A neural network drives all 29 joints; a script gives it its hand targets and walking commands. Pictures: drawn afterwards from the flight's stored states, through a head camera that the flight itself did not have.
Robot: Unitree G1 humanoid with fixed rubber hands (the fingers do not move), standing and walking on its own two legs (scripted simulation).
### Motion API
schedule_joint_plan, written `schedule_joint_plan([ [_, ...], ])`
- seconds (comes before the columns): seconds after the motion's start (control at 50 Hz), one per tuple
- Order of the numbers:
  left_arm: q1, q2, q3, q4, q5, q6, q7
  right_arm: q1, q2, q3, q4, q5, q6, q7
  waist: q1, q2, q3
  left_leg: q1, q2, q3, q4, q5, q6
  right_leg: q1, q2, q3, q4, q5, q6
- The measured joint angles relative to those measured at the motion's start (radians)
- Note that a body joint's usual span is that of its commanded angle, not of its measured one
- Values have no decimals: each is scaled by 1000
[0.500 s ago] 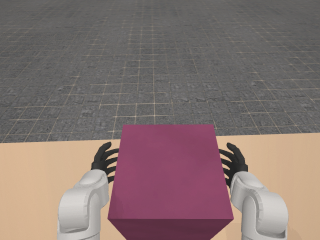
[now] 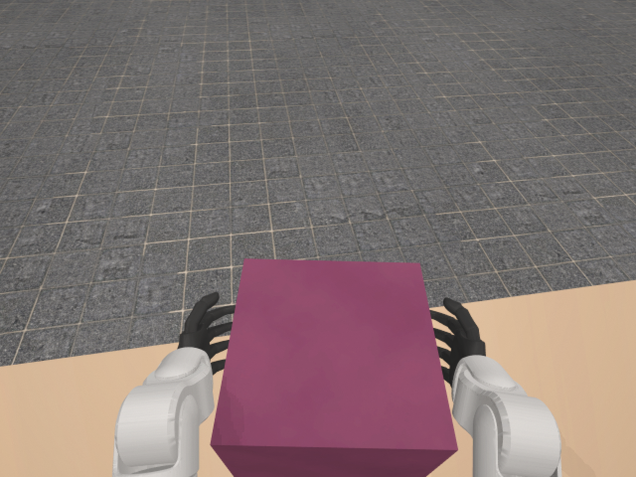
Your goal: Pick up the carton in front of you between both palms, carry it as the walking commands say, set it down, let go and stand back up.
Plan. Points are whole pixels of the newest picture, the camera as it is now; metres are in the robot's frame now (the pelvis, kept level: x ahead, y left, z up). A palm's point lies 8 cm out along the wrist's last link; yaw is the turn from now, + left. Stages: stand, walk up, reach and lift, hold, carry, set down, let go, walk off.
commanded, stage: carry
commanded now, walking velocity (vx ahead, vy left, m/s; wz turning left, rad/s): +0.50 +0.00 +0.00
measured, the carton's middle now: (328, 384) +0.23 -0.01 -0.01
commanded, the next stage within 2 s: none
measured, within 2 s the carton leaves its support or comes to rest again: neither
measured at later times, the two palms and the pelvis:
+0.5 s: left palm (241, 150) +0.60 +0.13 +0.09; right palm (409, 143) +0.63 -0.17 +0.08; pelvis +0.31 -0.05 -0.01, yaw +3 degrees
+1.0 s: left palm (259, 71) +0.98 +0.14 +0.06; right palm (381, 73) +0.96 -0.16 +0.06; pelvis +0.64 +0.01 -0.01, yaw +2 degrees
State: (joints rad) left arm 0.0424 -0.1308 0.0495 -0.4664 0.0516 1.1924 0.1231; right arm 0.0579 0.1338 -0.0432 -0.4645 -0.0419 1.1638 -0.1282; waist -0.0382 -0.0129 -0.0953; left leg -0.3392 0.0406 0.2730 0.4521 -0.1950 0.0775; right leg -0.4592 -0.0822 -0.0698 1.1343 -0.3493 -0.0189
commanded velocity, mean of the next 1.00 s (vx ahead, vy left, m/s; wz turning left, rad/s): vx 0.50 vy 0.00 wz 0.00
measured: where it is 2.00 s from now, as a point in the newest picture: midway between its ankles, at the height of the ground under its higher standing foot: (320, 227)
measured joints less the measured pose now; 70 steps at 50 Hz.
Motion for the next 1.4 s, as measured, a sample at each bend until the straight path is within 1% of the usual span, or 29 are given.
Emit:
schedule_joint_plan([
  [0.14, 42, -5, -20, -50, 16, -49, -12, 21, 1, 9, -46, 3, -32, 6, -3, 18, -15, 204, 4, -24, -153, -51, -38, -125, -20, -51, -402, 170, 15],
  [0.22, 22, -2, -8, -78, 6, -40, -2, -13, -3, 12, -55, 7, -26, 6, 13, 15, -25, 305, 6, -31, -147, -140, -72, -121, -9, -90, -530, 241, 2],
  [0.28, -42, 4, 12, -58, -11, -26, 9, -73, -7, -2, -42, 9, -9, -2, 20, 26, -24, 362, 18, -46, -77, -245, -104, -75, 12, -130, -581, 232, -21],
  [0.32, -119, 4, 29, -3, -24, -28, 16, -131, -18, -29, -20, 15, -1, -9, 36, 46, -14, 337, 57, -59, 104, -340, -110, -43, 35, -149, -564, 242, -47],
  [0.34, -162, 2, 29, 40, -27, -35, 31, -164, -32, -38, 6, 21, 1, -23, 53, 58, -6, 275, 65, -101, 268, -327, -105, -51, 41, -156, -510, 210, -64],
  [0.38, -236, -2, 46, 115, -28, -38, 46, -228, -52, -65, 64, 31, 6, -33, 75, 58, 17, 111, 32, -189, 604, -307, -78, -37, 46, -160, -477, 139, -82],
  [0.4, -261, -2, 58, 141, -31, -38, 52, -257, -52, -78, 92, 35, 9, -35, 81, 54, 28, 32, 18, -209, 726, -288, -61, -20, 49, -160, -489, 122, -84],
  [0.42, -282, -1, 71, 163, -33, -39, 55, -284, -45, -93, 119, 35, 8, -36, 87, 49, 37, -40, 10, -218, 803, -260, -46, 1, 53, -160, -510, 119, -79],
  [0.46, -317, 0, 100, 201, -37, -47, 56, -331, -19, -126, 167, 25, -1, -35, 94, 42, 53, -158, 9, -223, 848, -196, -25, 45, 63, -156, -555, 110, -79],
  [0.56, -424, 14, 156, 302, -53, -93, 53, -427, 15, -183, 255, -10, -57, -29, 99, 24, 70, -347, 30, -224, 716, -90, -19, 148, 73, -141, -625, 62, -75],
  [0.62, -493, 25, 169, 363, -53, -119, 51, -479, 3, -202, 296, -15, -84, -29, 97, 18, 73, -386, 40, -218, 544, -26, -19, 205, 76, -130, -642, 17, -63],
  [0.7, -554, 26, 177, 412, -41, -141, 51, -526, -16, -222, 332, -9, -103, -30, 87, 21, 77, -346, 20, -184, 277, 64, -5, 290, 79, -116, -644, -65, -34],
  [0.76, -561, 28, 189, 408, -31, -137, 49, -549, -18, -222, 359, -5, -110, -24, 62, 17, 80, -243, -26, -132, 130, 145, 18, 334, 66, -113, -559, -152, -11],
  [0.78, -557, 37, 195, 399, -31, -134, 47, -558, -12, -216, 375, -8, -119, -21, 37, 8, 85, -213, -39, -125, 135, 94, 21, 310, 48, -112, -447, -174, -9],
  [0.8, -556, 44, 198, 398, -33, -136, 41, -562, -6, -211, 383, -14, -128, -23, 10, -8, 95, -213, -54, -122, 178, 37, 24, 258, 40, -75, -291, -158, -7],
  [0.86, -523, 29, 212, 381, -23, -135, 31, -542, -3, -197, 389, -1, -129, -31, -42, 0, 122, -184, -70, -132, 223, -46, 28, 64, 95, 34, 132, -149, -20],
  [0.88, -506, 14, 218, 366, -15, -132, 31, -527, -4, -194, 384, 9, -127, -33, -53, 7, 131, -162, -73, -135, 212, -58, 30, 10, 102, 47, 185, -122, -26],
  [0.92, -478, -19, 229, 329, 2, -130, 30, -501, -8, -190, 365, 30, -128, -35, -64, 15, 148, -115, -78, -140, 180, -83, 35, -74, 99, 63, 154, -68, -33],
  [1.0, -439, -44, 226, 250, 11, -152, 26, -487, -10, -180, 323, 64, -149, -36, -69, 20, 171, -28, -80, -143, 137, -139, 36, -169, 76, 81, -114, -48, -22],
  [1.06, -426, -28, 213, 204, 0, -167, 25, -502, -11, -165, 298, 72, -163, -37, -66, 16, 169, 30, -79, -148, 153, -212, 20, -223, 62, 62, -178, 131, -33],
  [1.1, -418, -10, 210, 178, -7, -167, 24, -517, -8, -149, 298, 68, -168, -37, -77, 3, 151, 74, -91, -151, 178, -276, 10, -253, 50, 63, -213, 254, -33],
  [1.18, -424, 11, 205, 184, 5, -149, 27, -530, -13, -132, 311, 55, -153, -43, -100, -32, 99, 168, -114, -170, 275, -445, -8, -209, 40, 52, -549, 632, -33],
  [1.2, -429, 13, 204, 196, 10, -142, 29, -533, -17, -133, 317, 55, -142, -45, -98, -37, 84, 194, -116, -173, 313, -500, -15, -183, 41, 38, -614, 710, -36],
  [1.24, -446, 15, 200, 232, 16, -128, 36, -542, -30, -138, 335, 54, -118, -50, -80, -42, 54, 252, -117, -175, 408, -622, -26, -111, 47, -2, -701, 783, -42],
  [1.26, -460, 18, 197, 256, 18, -120, 39, -547, -35, -144, 346, 54, -107, -53, -62, -48, 45, 274, -113, -167, 487, -628, -33, -58, 48, -26, -737, 778, -44],
  [1.28, -479, 20, 193, 286, 18, -114, 42, -553, -44, -152, 357, 54, -95, -54, -38, -51, 36, 277, -105, -159, 608, -590, -31, 4, 51, -44, -749, 674, -52],
  [1.32, -516, 26, 191, 343, 11, -113, 50, -583, -64, -168, 399, 61, -87, -55, 16, -17, 28, 185, -82, -194, 925, -568, -12, 36, 90, -50, -635, 222, -97],
  [1.36, -531, 36, 188, 396, -23, -112, 57, -589, -67, -185, 437, 59, -85, -64, 59, 16, 44, 53, -75, -266, 1106, -479, -12, -8, 123, -68, -501, 144, -129],
  [1.4, -518, 33, 191, 432, -43, -110, 67, -563, -46, -208, 449, 44, -79, -68, 85, 28, 69, -79, -58, -304, 1110, -347, -18, -4, 143, -79, -449, 80, -135],
])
